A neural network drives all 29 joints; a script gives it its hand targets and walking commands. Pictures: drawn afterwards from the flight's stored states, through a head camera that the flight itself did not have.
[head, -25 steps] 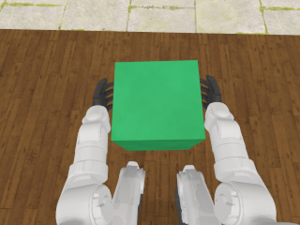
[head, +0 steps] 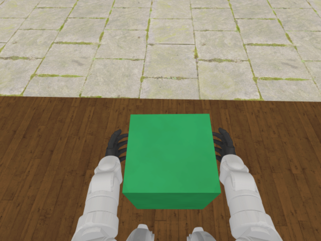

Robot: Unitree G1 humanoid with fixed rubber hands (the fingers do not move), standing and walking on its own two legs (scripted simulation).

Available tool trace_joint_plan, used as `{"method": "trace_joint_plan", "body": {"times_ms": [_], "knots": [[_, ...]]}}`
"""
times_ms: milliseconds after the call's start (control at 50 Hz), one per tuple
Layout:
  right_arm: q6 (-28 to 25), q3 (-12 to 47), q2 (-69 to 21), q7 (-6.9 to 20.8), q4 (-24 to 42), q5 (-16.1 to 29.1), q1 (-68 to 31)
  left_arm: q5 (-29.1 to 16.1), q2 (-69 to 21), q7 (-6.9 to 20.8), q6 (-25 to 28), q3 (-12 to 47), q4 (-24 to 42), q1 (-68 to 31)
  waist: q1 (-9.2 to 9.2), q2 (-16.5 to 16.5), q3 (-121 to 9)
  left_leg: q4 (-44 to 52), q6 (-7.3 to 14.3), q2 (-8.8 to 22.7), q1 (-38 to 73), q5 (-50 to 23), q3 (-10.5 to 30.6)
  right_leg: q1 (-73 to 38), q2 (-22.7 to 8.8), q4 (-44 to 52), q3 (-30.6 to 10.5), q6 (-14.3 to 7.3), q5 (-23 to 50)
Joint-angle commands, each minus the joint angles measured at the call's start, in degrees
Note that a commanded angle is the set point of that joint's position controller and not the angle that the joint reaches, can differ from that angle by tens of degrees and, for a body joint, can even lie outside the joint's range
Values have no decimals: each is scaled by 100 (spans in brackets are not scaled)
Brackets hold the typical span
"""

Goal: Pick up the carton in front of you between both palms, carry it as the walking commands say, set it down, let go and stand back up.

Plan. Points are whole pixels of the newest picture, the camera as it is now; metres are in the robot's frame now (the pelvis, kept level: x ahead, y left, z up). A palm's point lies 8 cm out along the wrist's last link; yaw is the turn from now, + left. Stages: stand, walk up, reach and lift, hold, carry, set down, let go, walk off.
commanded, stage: reach and lift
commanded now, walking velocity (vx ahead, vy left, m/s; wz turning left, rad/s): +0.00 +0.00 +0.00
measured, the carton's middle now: (169, 165) +0.35 +0.01 -0.09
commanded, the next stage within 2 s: hold in 1.38 s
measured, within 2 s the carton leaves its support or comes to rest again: neither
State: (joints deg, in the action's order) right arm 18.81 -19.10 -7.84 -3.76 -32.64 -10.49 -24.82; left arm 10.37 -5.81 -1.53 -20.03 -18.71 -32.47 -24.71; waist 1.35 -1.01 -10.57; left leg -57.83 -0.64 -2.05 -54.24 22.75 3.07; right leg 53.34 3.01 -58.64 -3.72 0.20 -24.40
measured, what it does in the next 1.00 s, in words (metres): rises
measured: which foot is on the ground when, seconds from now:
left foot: down 0.00-1.00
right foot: down 0.00-1.00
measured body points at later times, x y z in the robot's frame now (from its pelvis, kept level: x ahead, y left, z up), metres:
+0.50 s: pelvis +0.02 +0.00 +0.07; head -0.02 +0.00 +0.52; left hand +0.32 +0.15 +0.09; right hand +0.33 -0.15 +0.09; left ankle +0.04 +0.12 -0.67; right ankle +0.03 -0.12 -0.67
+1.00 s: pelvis +0.02 +0.00 +0.08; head +0.00 +0.01 +0.52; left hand +0.33 +0.16 +0.10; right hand +0.33 -0.15 +0.10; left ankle +0.04 +0.12 -0.67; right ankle +0.03 -0.12 -0.67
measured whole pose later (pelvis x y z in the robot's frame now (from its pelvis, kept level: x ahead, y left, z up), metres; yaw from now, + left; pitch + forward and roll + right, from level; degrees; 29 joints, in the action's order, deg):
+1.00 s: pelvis +0.02 +0.00 +0.08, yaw +0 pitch -5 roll +0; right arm 35.5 -16.9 -9.5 1.0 -19.7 -16.9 -18.1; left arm 16.8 -9.4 1.1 -36.8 -16.0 -18.6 -17.5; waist 0.4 -0.4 1.9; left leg -24.1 -0.1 -1.3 -7.9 11.3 3.3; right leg 7.1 1.6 -24.6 -4.7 0.1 -12.6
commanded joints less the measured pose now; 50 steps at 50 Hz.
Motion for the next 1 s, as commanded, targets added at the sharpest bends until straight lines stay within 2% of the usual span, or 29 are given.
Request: {"method": "trace_joint_plan", "body": {"times_ms": [0, 140, 260, 320, 420, 480, 640, 980], "knots": [[72, 3435, -6019, 1409, -107, 690, -2704, -741, -5947, 1358, 0, 3378, 57, -2798, 18, 87, -2601, 1121, 123, -470, 2537, -1701, 146, -1888, 425, 1248, -139, -36, 1601], [449, 3613, -5992, 1502, 255, 735, -2125, -780, -5941, 1395, -351, 3578, 457, -2255, -34, 110, -1937, 2011, 116, -388, 3626, -2325, 201, -3024, 307, 2175, -216, -25, 2279], [933, 3787, -5884, 1601, 741, 814, -1833, -835, -5919, 1441, -818, 3746, 917, -1938, -75, 80, -1264, 2752, 99, -313, 4477, -2436, 218, -3884, 226, 2943, -213, -9, 2427], [1193, 3701, -5823, 1649, 849, 799, -1737, -812, -5821, 1456, -1071, 3730, 1069, -1860, -111, 52, -786, 3100, 104, -283, 4691, -2223, 215, -4146, 209, 3288, -190, -22, 2262], [1480, 3199, -5642, 1743, 643, 554, -1837, -558, -5674, 1505, -1344, 3247, 889, -1949, -90, 78, 87, 3457, 137, -245, 4662, -1336, 138, -4166, 151, 3631, -152, -82, 1439], [1483, 2995, -5623, 1805, 525, 461, -2192, -439, -5684, 1540, -1365, 3028, 784, -2272, -66, 112, 241, 3491, 159, -224, 4677, -976, 102, -4094, 131, 3669, -123, -111, 1043], [1416, 3124, -5728, 1848, 711, 518, -2731, -543, -5859, 1592, -1326, 3198, 964, -2828, -111, 98, -288, 3441, 136, -216, 4965, -1096, 84, -4293, 150, 3627, -95, -107, 1100], [1614, 3363, -5500, 1779, 1299, 639, -1977, -645, -5704, 1492, -1532, 3404, 1502, -1998, -89, 112, -393, 3660, 49, -257, 5422, -2210, 114, -4778, 219, 3811, -103, -31, 2158]]}}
